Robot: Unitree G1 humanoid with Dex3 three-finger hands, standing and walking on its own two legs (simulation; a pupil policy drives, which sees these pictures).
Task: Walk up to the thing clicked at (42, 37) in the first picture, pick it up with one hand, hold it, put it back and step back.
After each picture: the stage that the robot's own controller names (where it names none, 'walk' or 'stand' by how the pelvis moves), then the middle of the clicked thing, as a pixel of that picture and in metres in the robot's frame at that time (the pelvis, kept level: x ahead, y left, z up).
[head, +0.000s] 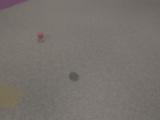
stand; (40, 37) +1.53 +0.51 -0.72
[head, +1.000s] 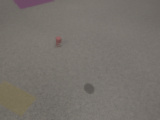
walk; (58, 41) +1.46 +0.23 -0.70
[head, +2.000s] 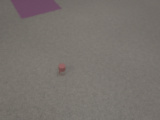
walk; (62, 69) +0.96 +0.17 -0.71
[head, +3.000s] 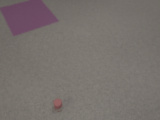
walk; (58, 105) +0.57 +0.18 -0.71
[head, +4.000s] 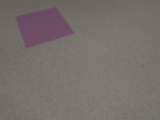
stand; out of the picture +0.35 +0.14 -0.69
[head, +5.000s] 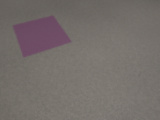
stand; out of the picture +0.31 +0.14 -0.73
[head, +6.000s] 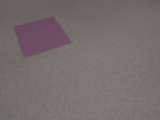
stand; out of the picture +0.31 +0.14 -0.73
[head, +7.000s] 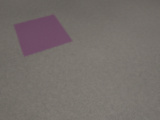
stand; out of the picture +0.30 +0.15 -0.73
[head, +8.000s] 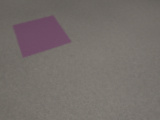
stand; out of the picture +0.30 +0.15 -0.73
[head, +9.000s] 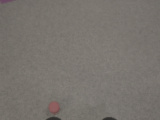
go down; (54, 108) +0.34 +0.15 -0.56
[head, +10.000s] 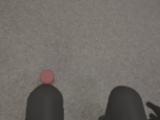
go down; (47, 79) +0.39 +0.17 -0.32
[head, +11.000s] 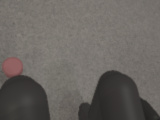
close in; (13, 69) +0.38 +0.20 -0.24
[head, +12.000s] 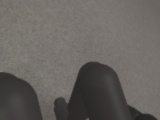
close; out of the picture +0.39 +0.22 -0.22
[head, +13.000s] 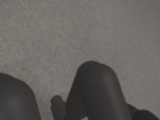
close; out of the picture +0.38 +0.23 -0.22
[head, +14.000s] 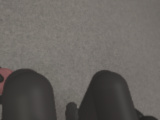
lift; (1, 84) +0.30 +0.21 -0.19
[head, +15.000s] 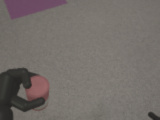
lift; (38, 94) +0.31 +0.16 +0.01
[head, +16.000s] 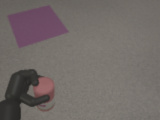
hold; (44, 94) +0.32 +0.14 +0.00
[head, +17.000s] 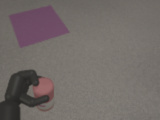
hold; (44, 95) +0.32 +0.15 +0.00
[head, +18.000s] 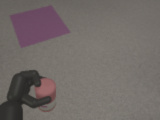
hold; (46, 95) +0.32 +0.14 +0.00
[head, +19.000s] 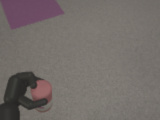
crouch; (42, 96) +0.32 +0.15 -0.05
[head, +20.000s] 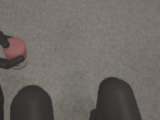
lower; (16, 54) +0.44 +0.20 -0.10
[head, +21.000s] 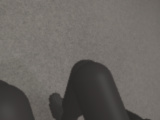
lower; out of the picture +0.41 +0.25 -0.23
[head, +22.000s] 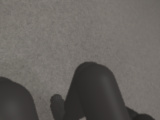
lower; out of the picture +0.40 +0.25 -0.23
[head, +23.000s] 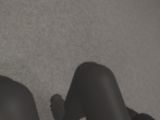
lower; out of the picture +0.40 +0.25 -0.23
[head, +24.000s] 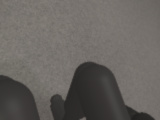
lower; out of the picture +0.40 +0.25 -0.23
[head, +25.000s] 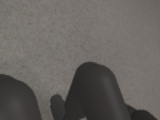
open; out of the picture +0.38 +0.24 -0.23
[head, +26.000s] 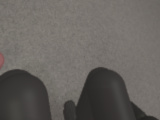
stand; out of the picture +0.39 +0.23 -0.23
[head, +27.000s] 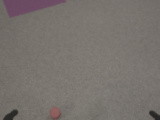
stand; (55, 114) +0.36 +0.16 -0.58
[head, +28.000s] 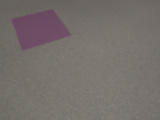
stand; out of the picture +0.35 +0.15 -0.66
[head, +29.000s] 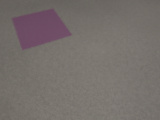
stand; out of the picture +0.34 +0.15 -0.67
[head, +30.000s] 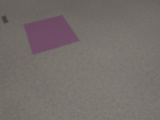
stand; out of the picture +0.36 +0.14 -0.72
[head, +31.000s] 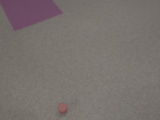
walk; (63, 109) +0.45 +0.15 -0.69
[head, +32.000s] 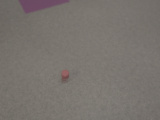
walk; (65, 76) +0.75 +0.14 -0.69
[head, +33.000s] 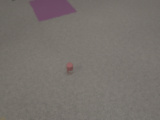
walk; (70, 68) +1.01 +0.19 -0.71
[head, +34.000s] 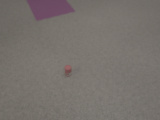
stand; (68, 70) +0.97 +0.15 -0.72
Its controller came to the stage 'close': yes
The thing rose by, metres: 0.71
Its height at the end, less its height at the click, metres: +0.00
